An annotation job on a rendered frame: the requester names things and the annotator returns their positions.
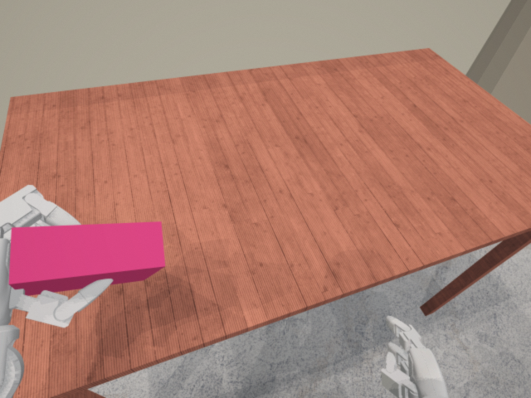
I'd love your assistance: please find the robot left hand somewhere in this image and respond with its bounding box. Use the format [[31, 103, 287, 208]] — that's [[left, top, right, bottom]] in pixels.
[[0, 185, 113, 328]]

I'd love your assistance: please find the sponge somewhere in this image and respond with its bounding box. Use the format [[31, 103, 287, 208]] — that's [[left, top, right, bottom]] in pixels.
[[9, 221, 165, 296]]

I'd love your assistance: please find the robot right hand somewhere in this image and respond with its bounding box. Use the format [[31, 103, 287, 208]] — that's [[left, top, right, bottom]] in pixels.
[[381, 316, 449, 398]]

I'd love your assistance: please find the robot left forearm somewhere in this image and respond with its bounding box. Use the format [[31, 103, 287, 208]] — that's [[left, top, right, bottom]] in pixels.
[[0, 325, 24, 398]]

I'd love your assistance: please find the table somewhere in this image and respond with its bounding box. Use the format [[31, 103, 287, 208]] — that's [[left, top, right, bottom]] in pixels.
[[0, 48, 531, 398]]

